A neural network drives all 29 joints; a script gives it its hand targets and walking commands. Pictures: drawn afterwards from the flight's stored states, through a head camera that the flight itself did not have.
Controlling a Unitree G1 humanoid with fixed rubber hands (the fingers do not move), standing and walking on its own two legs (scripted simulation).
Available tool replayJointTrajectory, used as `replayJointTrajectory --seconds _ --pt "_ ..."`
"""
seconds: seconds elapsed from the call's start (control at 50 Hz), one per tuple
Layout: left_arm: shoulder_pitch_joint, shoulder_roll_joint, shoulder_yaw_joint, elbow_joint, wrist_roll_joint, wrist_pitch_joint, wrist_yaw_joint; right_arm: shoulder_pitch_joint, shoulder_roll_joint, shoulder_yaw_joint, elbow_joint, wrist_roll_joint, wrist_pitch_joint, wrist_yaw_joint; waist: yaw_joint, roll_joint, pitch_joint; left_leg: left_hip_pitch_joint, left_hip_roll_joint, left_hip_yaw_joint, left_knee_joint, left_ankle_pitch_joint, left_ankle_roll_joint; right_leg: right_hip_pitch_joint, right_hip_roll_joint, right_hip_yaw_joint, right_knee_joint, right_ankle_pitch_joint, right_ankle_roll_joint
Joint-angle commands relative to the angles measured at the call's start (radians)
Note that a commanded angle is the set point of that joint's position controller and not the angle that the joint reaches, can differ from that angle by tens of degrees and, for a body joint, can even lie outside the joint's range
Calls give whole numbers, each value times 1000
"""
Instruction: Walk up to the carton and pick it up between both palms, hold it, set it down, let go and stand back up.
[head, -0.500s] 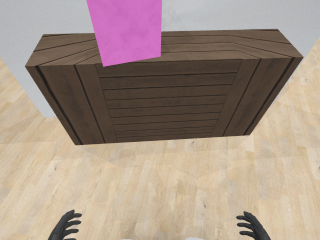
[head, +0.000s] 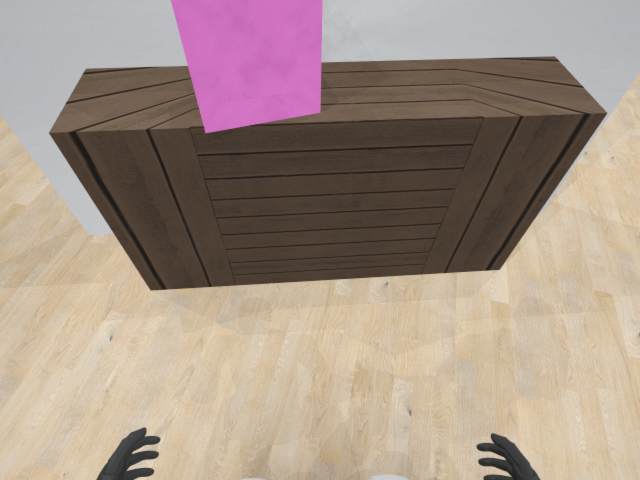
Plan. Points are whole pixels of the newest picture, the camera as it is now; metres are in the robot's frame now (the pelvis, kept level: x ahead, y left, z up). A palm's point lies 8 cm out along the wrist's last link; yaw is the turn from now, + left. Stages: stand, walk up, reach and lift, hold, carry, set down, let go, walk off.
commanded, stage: stand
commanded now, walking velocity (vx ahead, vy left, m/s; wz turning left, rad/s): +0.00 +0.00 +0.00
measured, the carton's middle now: (249, 41) +0.93 +0.13 +0.08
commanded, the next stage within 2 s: walk up in 1.30 s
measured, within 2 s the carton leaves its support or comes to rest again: neither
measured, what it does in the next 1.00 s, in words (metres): stands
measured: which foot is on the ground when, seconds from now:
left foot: down 0.00-1.00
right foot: down 0.00-1.00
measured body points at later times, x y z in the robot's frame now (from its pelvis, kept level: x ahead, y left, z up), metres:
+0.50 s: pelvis -0.01 +0.00 +0.00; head +0.01 -0.01 +0.45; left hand +0.12 +0.27 -0.10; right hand +0.09 -0.27 -0.13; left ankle +0.00 +0.12 -0.72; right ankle +0.00 -0.12 -0.72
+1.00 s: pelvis -0.02 -0.02 +0.01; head +0.00 -0.03 +0.46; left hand +0.10 +0.26 -0.10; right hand +0.05 -0.29 -0.13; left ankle +0.00 +0.12 -0.72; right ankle +0.00 -0.12 -0.72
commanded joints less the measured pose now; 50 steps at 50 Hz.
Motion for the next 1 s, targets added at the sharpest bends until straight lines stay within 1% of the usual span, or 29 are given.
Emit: replayJointTrajectory --seconds 0.0,0.02,0.04,0.06,0.08,0.1,0.14,0.22,0.24,0.3,0.36,0.38,0.46,0.48,0.5,0.54,0.56,0.6,0.64,0.66,0.68,0.7,0.74,0.78,0.84,0.86,0.9,0.94,0.98 --pt "-32 250 80 -7 8 -51 4 -83 -237 -80 -66 -13 -23 -8 4 -21 -165 81 85 -64 -120 263 66 65 -115 90 -125 281 -80" --pt "-37 262 81 9 18 -54 2 -64 -225 -72 -54 -19 -17 -9 -3 -37 -113 79 77 -71 -116 288 66 27 -99 101 -125 248 -79" --pt "-36 239 72 11 10 -48 4 -82 -249 -78 -55 -24 -23 -11 8 21 -75 32 90 -93 -134 254 82 27 -91 84 -117 241 -74" --pt "-39 253 79 21 17 -48 4 -90 -217 -74 -63 -17 -25 -8 3 -29 -85 20 99 -100 -150 214 80 51 -106 98 -144 214 -74" --pt "-44 263 83 22 16 -41 7 -83 -221 -72 -58 -22 -21 -10 5 -24 -84 42 84 -70 -148 220 67 43 -101 90 -143 192 -70" --pt "-31 238 72 21 9 -36 2 -85 -246 -77 -46 -16 -17 -11 11 -3 -74 35 82 -75 -134 257 67 48 -97 84 -139 231 -73" --pt "-59 271 80 27 18 -53 1 -98 -215 -69 -43 -13 -14 -11 -1 -60 -119 62 78 -64 -131 246 64 56 -115 108 -154 231 -78" --pt "-48 275 84 36 7 -51 2 -55 -245 -83 -15 -15 -20 -11 -14 -25 -116 85 75 -62 -110 302 59 49 -115 118 -149 306 -80" --pt "-66 239 71 40 6 -50 3 -71 -247 -84 -20 -12 -16 -13 -2 -23 -105 53 79 -77 -118 322 66 61 -114 83 -140 302 -69" --pt "-53 258 76 53 9 -42 11 -71 -230 -64 -3 -23 -12 -8 20 -46 -94 36 88 -101 -165 227 71 77 -115 111 -163 208 -71" --pt "-83 259 72 66 12 -50 8 -67 -219 -69 11 -17 -13 -5 -14 -62 -93 74 72 -74 -168 186 62 30 -124 120 -183 160 -71" --pt "-61 276 77 64 10 -46 6 -91 -256 -72 5 -19 -11 -6 3 3 -75 61 83 -84 -167 210 63 28 -104 115 -189 141 -71" --pt "-94 259 69 70 20 -43 6 -77 -246 -67 23 -13 -20 -2 2 -65 -70 43 84 -86 -180 196 64 51 -109 112 -198 192 -67" --pt "-89 267 71 76 9 -47 1 -77 -223 -58 32 -25 -18 -1 3 -51 -94 66 82 -86 -184 226 69 59 -108 113 -183 197 -66" --pt "-58 242 62 83 8 -43 -2 -85 -241 -66 36 -22 -19 1 5 37 -122 96 93 -89 -176 247 65 60 -104 91 -181 179 -57" --pt "-80 255 68 93 12 -45 0 -72 -236 -65 32 -12 -16 -4 -4 -55 -107 87 97 -91 -204 223 54 63 -104 87 -201 177 -55" --pt "-92 274 78 101 14 -39 1 -83 -237 -72 42 -13 -14 -5 -6 -59 -83 55 91 -97 -207 230 52 71 -101 96 -201 205 -60" --pt "-80 239 64 100 6 -46 6 -104 -229 -59 39 -25 -19 -6 13 6 -83 68 85 -82 -197 234 62 62 -105 89 -197 183 -63" --pt "-88 249 69 109 9 -40 5 -100 -250 -62 53 -21 -22 -2 16 8 -74 40 96 -108 -227 204 64 83 -100 96 -213 182 -54" --pt "-80 241 66 121 6 -40 1 -78 -238 -58 60 -17 -23 -1 6 -78 -102 71 90 -107 -231 193 57 79 -107 97 -229 149 -59" --pt "-89 231 58 119 4 -40 1 -79 -256 -65 65 -16 -21 -5 4 -41 -86 90 93 -96 -217 178 57 50 -117 120 -249 152 -60" --pt "-115 258 61 129 16 -40 3 -73 -229 -60 66 -13 -18 1 -17 -65 -73 101 82 -80 -212 189 47 40 -120 123 -264 184 -61" --pt "-109 260 59 134 11 -48 9 -83 -224 -55 69 -18 -13 0 -1 -6 -102 106 90 -104 -237 218 52 72 -124 115 -254 175 -62" --pt "-88 268 67 146 6 -39 1 -80 -238 -62 90 -9 -9 0 -1 -71 -118 109 86 -89 -232 237 45 80 -117 112 -267 159 -50" --pt "-101 244 51 156 5 -48 -5 -79 -245 -59 105 -14 -14 -2 1 -8 -95 101 79 -92 -253 183 45 76 -126 127 -284 133 -50" --pt "-104 261 53 163 14 -46 -6 -75 -256 -69 104 -9 -16 -5 -7 -71 -77 104 81 -96 -259 189 41 64 -123 120 -303 155 -53" --pt "-89 258 59 157 5 -51 -4 -70 -237 -52 121 -17 -13 -4 3 -42 -83 92 87 -96 -274 191 47 89 -116 116 -274 143 -49" --pt "-102 264 57 173 12 -48 -6 -75 -220 -52 121 -12 -14 1 0 -97 -78 127 75 -80 -248 205 36 67 -126 135 -321 168 -54" --pt "-94 273 59 185 10 -42 -1 -62 -215 -46 130 -15 -13 2 -4 -35 -125 134 91 -80 -272 204 38 115 -134 141 -313 157 -53"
